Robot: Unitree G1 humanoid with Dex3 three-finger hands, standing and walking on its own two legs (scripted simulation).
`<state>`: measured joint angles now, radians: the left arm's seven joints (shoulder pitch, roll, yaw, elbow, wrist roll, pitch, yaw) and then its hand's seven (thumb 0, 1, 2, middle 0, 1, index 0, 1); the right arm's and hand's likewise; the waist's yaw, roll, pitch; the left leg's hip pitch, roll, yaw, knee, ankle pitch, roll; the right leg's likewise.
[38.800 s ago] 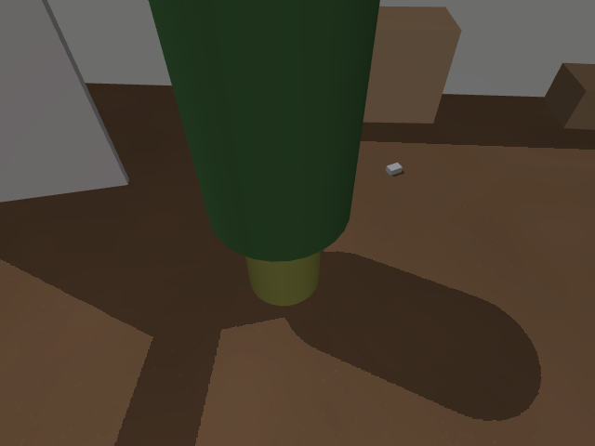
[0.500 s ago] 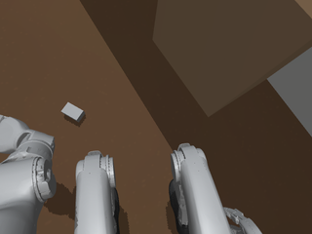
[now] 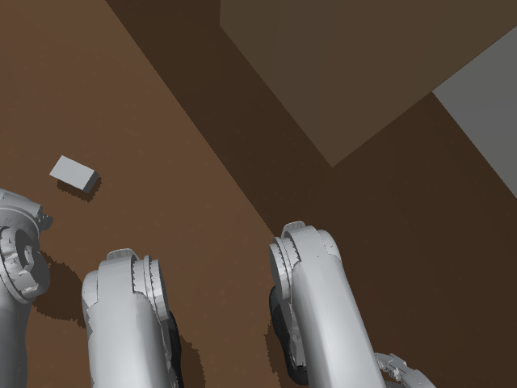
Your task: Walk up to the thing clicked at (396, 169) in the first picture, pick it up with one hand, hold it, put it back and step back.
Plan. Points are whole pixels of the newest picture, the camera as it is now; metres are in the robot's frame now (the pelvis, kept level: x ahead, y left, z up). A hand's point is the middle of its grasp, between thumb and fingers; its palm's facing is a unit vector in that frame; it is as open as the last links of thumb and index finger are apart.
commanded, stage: rise first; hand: left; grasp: from above
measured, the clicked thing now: (75, 174) +0.51 +0.30 -0.31
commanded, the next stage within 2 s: none
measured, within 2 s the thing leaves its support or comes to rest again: neither
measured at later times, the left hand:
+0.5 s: hand (22, 195) +0.44 +0.34 -0.19, palm faces -0.13 -0.43 -0.89, open 13.8 cm
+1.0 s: hand (28, 190) +0.45 +0.33 -0.20, palm faces -0.15 -0.41 -0.90, open 13.3 cm
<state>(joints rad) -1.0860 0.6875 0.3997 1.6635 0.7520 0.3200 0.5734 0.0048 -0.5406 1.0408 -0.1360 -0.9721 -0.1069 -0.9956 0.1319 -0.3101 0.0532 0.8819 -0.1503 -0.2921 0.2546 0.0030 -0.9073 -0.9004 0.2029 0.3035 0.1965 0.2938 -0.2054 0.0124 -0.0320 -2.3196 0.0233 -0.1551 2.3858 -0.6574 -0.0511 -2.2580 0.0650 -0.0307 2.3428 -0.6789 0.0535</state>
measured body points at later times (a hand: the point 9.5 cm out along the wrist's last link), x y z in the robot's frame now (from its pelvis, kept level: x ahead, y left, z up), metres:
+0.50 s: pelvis +0.00 +0.00 -0.01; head +0.27 +0.05 +0.34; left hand +0.45 +0.35 -0.14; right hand +0.02 -0.26 -0.11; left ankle +0.08 +0.14 -0.30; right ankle +0.10 -0.12 -0.30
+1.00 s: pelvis +0.00 +0.01 -0.01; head +0.27 +0.07 +0.34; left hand +0.46 +0.35 -0.15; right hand +0.01 -0.25 -0.10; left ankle +0.08 +0.14 -0.30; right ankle +0.10 -0.12 -0.30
